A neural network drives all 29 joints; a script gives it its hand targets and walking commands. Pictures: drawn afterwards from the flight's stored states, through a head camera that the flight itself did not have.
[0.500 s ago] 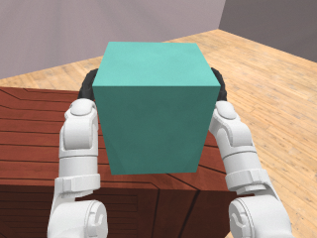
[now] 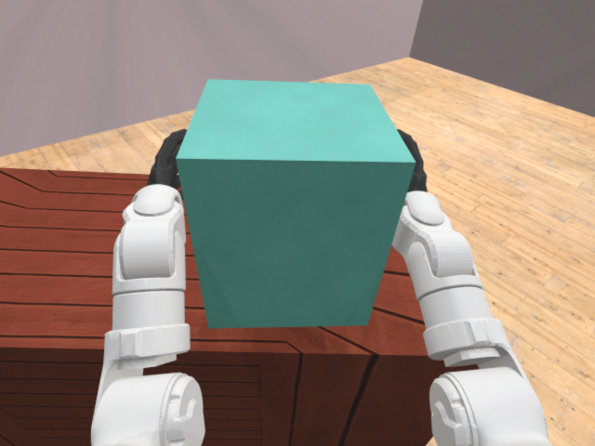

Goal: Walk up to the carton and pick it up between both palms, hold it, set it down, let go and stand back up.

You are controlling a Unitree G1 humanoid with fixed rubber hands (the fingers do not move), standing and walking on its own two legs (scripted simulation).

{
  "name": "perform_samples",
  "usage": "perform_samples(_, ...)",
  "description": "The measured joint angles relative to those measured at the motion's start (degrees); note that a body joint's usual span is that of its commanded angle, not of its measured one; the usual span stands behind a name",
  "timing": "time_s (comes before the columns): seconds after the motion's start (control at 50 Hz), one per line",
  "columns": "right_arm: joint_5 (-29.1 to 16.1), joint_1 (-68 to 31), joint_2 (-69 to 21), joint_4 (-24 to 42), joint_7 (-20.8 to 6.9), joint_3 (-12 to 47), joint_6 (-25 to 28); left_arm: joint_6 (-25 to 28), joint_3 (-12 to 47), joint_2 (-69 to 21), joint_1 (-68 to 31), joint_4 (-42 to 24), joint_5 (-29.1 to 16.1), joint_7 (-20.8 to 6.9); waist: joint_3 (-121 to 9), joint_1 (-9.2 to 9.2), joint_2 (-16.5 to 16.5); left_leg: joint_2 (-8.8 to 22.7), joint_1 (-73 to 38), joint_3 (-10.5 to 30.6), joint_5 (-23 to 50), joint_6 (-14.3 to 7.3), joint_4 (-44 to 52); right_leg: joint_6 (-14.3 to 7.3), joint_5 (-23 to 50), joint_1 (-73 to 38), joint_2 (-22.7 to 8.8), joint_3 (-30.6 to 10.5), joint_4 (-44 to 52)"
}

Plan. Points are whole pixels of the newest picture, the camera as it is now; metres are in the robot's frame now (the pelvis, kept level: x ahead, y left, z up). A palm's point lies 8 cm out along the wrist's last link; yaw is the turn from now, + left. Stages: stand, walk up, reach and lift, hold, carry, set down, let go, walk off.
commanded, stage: hold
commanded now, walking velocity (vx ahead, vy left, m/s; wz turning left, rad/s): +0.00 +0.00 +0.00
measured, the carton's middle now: (289, 205) +0.38 +0.01 +0.19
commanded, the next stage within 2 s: none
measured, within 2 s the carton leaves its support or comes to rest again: neither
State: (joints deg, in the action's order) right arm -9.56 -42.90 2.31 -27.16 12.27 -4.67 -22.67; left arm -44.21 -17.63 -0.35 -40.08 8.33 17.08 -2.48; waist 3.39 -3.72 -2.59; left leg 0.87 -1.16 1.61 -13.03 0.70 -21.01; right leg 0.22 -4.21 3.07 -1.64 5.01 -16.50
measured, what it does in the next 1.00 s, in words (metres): stands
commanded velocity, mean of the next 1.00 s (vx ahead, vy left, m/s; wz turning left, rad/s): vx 0.00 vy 0.00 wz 0.00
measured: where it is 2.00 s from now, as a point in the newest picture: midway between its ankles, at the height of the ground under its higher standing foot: outside the picture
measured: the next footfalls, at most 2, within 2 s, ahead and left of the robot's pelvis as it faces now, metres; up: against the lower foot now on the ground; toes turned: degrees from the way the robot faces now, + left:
none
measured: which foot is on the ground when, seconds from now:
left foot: down 0.00-1.00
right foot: down 0.00-1.00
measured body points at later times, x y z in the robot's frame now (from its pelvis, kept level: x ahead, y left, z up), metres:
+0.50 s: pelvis +0.00 +0.00 +0.00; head -0.03 +0.02 +0.45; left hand +0.39 +0.15 +0.21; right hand +0.39 -0.15 +0.22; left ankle +0.00 +0.13 -0.75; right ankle +0.07 -0.12 -0.75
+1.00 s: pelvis +0.01 +0.00 +0.00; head -0.03 +0.03 +0.45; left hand +0.39 +0.16 +0.21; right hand +0.39 -0.15 +0.22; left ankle +0.00 +0.13 -0.75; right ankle +0.07 -0.12 -0.75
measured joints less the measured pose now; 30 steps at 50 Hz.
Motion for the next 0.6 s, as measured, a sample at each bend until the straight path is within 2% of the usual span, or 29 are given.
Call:
perform_samples(0.28,0.1,-1.3,0.6,-1.9,-0.3,0.0,0.7,1.2,0.1,0.3,-1.1,2.2,0.1,0.3,-0.4,-0.42,0.0,0.2,1.1,0.4,0.0,0.2,-0.2,-0.1,0.0,0.8,0.2,0.4,0.1)
perform_samples(0.6,-1.2,0.7,0.4,2.0,0.7,1.4,-0.1,0.4,0.4,0.1,1.7,-2.2,-0.9,0.2,-0.7,-0.83,-0.3,0.3,0.8,0.7,-0.4,0.3,-0.4,-0.1,-0.5,0.4,0.3,0.7,-0.2)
